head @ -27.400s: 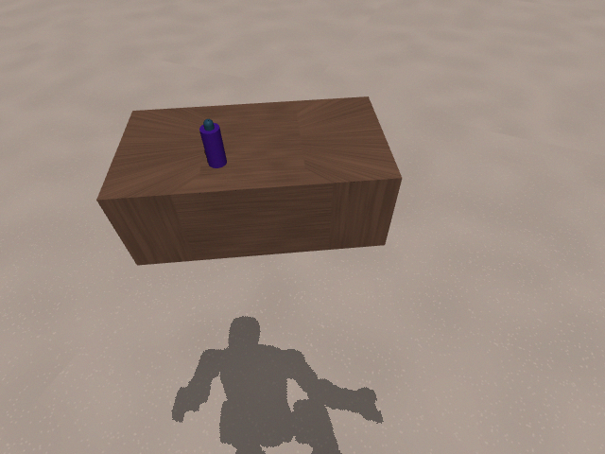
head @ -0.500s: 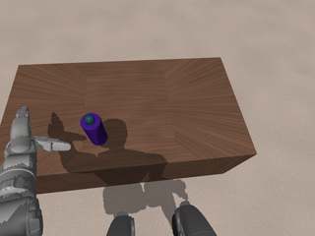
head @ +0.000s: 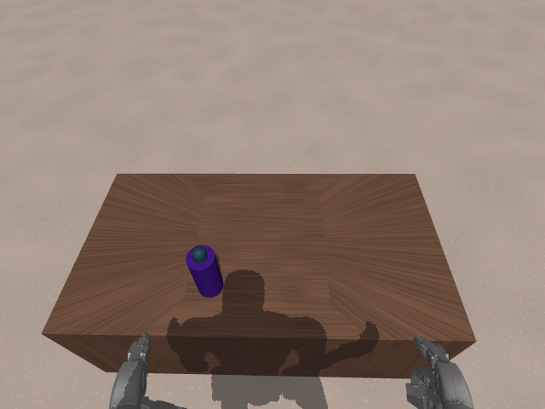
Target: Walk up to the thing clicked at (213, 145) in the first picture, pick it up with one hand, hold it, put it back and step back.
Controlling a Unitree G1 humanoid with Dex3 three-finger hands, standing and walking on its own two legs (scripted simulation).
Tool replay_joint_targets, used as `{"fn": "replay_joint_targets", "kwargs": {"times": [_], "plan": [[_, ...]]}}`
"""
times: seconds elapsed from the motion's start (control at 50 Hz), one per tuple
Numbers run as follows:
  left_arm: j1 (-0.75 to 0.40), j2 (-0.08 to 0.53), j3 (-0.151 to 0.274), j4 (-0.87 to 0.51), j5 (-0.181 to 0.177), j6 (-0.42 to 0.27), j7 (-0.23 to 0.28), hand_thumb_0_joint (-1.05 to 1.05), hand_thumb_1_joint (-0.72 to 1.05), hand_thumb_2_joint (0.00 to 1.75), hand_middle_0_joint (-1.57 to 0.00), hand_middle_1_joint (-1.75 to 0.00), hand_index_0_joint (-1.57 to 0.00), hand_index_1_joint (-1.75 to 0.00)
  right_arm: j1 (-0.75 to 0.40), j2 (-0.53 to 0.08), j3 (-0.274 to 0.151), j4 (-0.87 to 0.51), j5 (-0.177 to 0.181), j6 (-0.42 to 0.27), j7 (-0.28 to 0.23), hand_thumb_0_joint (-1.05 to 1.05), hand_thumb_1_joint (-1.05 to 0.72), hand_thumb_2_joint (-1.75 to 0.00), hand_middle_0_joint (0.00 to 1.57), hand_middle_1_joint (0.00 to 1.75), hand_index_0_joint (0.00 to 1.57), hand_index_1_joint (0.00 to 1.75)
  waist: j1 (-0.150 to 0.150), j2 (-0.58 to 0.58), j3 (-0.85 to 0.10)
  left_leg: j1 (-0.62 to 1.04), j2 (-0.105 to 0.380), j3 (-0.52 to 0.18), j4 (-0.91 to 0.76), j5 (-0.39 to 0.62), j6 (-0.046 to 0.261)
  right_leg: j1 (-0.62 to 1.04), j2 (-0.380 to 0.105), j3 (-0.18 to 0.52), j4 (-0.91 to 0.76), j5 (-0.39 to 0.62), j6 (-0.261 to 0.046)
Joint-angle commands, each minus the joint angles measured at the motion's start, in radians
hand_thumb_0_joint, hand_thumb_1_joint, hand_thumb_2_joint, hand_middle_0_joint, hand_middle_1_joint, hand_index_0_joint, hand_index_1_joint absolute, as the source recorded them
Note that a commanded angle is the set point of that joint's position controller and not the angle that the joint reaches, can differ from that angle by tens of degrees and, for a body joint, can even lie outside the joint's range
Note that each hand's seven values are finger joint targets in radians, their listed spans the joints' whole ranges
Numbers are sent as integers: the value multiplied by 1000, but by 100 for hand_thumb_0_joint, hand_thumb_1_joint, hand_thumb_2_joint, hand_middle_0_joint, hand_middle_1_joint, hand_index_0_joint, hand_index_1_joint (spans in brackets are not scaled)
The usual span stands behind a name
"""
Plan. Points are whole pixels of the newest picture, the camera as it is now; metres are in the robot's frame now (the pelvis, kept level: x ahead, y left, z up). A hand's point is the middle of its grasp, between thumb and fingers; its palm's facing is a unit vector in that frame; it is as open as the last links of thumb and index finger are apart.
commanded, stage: home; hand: left
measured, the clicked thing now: (204, 269) +0.48 +0.20 -0.26
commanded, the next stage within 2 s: stand in 1.96 s
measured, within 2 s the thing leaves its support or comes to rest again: neither
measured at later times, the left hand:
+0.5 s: hand out of the picture +0.14 +0.18 -0.09, palm faces +0.06 -0.95 -0.29, open 17.4 cm
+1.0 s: hand out of the picture +0.06 +0.25 -0.11, palm faces +0.01 -0.92 -0.40, open 17.4 cm
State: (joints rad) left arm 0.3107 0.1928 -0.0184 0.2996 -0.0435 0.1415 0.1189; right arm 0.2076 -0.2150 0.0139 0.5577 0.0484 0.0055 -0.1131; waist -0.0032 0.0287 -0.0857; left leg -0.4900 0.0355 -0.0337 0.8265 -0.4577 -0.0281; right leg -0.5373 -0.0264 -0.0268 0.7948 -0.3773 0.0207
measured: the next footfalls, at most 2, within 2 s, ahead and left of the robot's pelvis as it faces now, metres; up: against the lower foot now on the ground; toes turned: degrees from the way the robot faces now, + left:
none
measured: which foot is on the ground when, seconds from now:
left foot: down 0.00-1.00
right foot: down 0.00-1.00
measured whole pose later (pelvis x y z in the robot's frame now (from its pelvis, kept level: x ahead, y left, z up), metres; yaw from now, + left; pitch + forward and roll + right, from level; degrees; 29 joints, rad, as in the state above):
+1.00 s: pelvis -0.01 +0.00 +0.03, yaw +2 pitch -3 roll +0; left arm 0.22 0.32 -0.01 0.96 0.03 0.00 0.04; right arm 0.23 -0.32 -0.03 0.96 -0.04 0.03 -0.01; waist 0.00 0.04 0.02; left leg -0.15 0.00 -0.04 0.49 -0.29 -0.02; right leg -0.21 -0.06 -0.04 0.51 -0.25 0.03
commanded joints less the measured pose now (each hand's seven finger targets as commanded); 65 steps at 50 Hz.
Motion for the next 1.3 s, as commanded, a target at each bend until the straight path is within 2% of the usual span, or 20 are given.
{"fn": "replay_joint_targets", "kwargs": {"times": [0.0,0.04,0.06,0.08,0.14,0.16,0.18,0.2,0.26,0.42,0.44,0.46,0.54,0.58,0.62,0.66,0.76,0.92,1.2,1.28], "plan": [[-82,151,77,-313,9,-50,21,0,-52,7,-5,-6,-5,-6,-45,-113,-38,-143,-6,-69,-27,0,-89,-90,20,30,20,30,-31,-37,-106,39,-33,63,-114,265,38,131,23,-25,-120,242,-12],[-91,152,77,-362,14,-48,24,0,-54,6,-5,-5,-5,-5,-44,-107,-36,-142,-15,-78,-34,0,-90,-90,20,30,20,30,-35,-7,-104,41,-35,60,-115,244,36,123,22,-24,-115,216,-16],[5,129,74,-320,16,-41,25,0,-54,6,-5,-6,-5,-6,-43,-103,-36,-148,-16,-82,-37,0,-90,-90,20,30,20,30,-27,4,-109,36,-38,63,-111,242,37,129,18,-23,-120,219,-17],[-109,132,58,-390,16,-44,24,0,-53,7,-5,-6,-5,-6,-43,-103,-34,-145,-21,-88,-42,0,-90,-90,20,30,20,30,-48,-3,-110,42,-39,62,-105,227,39,115,16,-18,-121,208,-14],[27,119,74,-327,22,-31,29,0,-54,7,-5,-6,-5,-6,-42,-104,-38,-148,-28,-101,-45,0,-90,-90,20,30,20,30,-26,-10,-107,23,-43,62,-93,221,40,127,10,-19,-125,202,-12],[-28,93,33,-344,24,-30,25,0,-55,6,-5,-6,-5,-5,-48,-97,-31,-149,-29,-107,-45,0,-90,-90,20,30,20,30,-36,-19,-93,18,-45,61,-94,196,40,115,10,-19,-129,177,-11],[67,103,62,-291,25,-23,29,0,-54,7,-5,-6,-5,-6,-53,-102,-36,-149,-30,-111,-43,0,-90,-90,20,30,20,30,-16,-38,-84,-1,-47,58,-94,187,41,124,8,-24,-135,161,-9],[18,86,32,-323,25,-24,25,0,-54,6,-5,-6,-5,-6,-64,-98,-32,-159,-31,-115,-41,0,-90,-90,20,30,20,30,-25,-52,-73,-10,-49,61,-92,158,42,111,4,-14,-149,130,-6],[70,90,46,-308,26,-19,25,0,-56,5,-5,-5,-5,-5,-72,-92,-30,-160,-29,-126,-39,0,-90,-90,20,30,20,30,-4,-73,-56,-41,-49,57,-100,104,41,109,-1,-6,-165,50,-3],[56,126,73,-367,32,-16,35,0,-58,4,-5,-5,-5,-5,-48,-101,-36,-166,-26,-140,-41,0,-90,-90,20,30,20,30,-8,-12,-109,-25,-44,52,-97,154,39,116,17,-26,-111,118,-19],[-27,229,111,-18,123,-81,-18,0,-54,7,-5,-6,-5,-6,-35,-217,-81,41,-141,-81,16,0,-90,-90,20,30,20,30,10,6,-31,44,-4,-27,-154,183,33,169,-61,64,-149,113,-69],[-6,248,113,30,134,-109,-44,0,-49,9,-6,-7,-6,-7,-13,-231,-95,64,-146,-57,37,0,-90,-90,20,30,20,30,-1,29,-90,117,15,-33,-158,189,54,175,-67,61,-127,134,-78],[-41,241,81,154,106,-160,-79,0,-52,7,-5,-6,-5,-6,-38,-226,-90,70,-110,-43,79,0,-90,-90,20,30,20,30,21,44,-19,136,23,-69,-243,182,73,178,-58,46,-157,124,-68],[-66,254,78,219,97,-171,-84,0,-53,7,-5,-6,-5,-6,-23,-228,-94,100,-102,-41,84,0,-89,-90,20,30,20,30,6,18,-28,158,18,-61,-230,253,60,219,-70,64,-172,230,-65],[-83,261,75,282,92,-175,-81,0,-50,9,-5,-6,-6,-6,-36,-229,-93,130,-102,-36,87,0,-90,-90,20,30,20,30,9,6,34,155,16,-62,-271,222,54,218,-70,64,-211,215,-54],[-93,266,73,338,90,-179,-79,0,-52,7,-5,-6,-5,-6,-26,-229,-92,155,-101,-31,89,0,-90,-90,20,30,20,30,9,-17,49,177,21,-67,-288,285,51,246,-71,57,-226,260,-50],[-107,298,73,447,80,-178,-70,0,-55,6,-5,-5,-5,-5,6,-244,-93,219,-91,-18,88,0,-90,-90,20,30,20,30,-2,-54,46,249,28,-64,-340,370,42,306,-81,53,-275,322,-52],[-129,328,60,589,74,-175,-65,0,-56,5,-5,-5,-5,-5,-21,-264,-82,316,-82,-7,88,0,-90,-90,20,30,20,30,9,-40,51,301,34,-63,-411,380,33,398,-106,63,-391,341,-41],[-176,352,53,734,75,-160,-82,0,-56,5,-5,-5,-5,-5,-26,-289,-66,424,-74,-1,95,0,-90,-90,20,30,20,30,9,-17,170,267,37,-74,-527,190,31,344,-93,79,-508,27,-24],[-177,345,49,754,71,-161,-84,0,-55,5,-5,-5,-5,-5,-32,-301,-66,435,-75,-6,94,0,-90,-90,20,30,20,30,14,4,125,285,51,-84,-539,202,37,379,-92,75,-492,89,-28]]}}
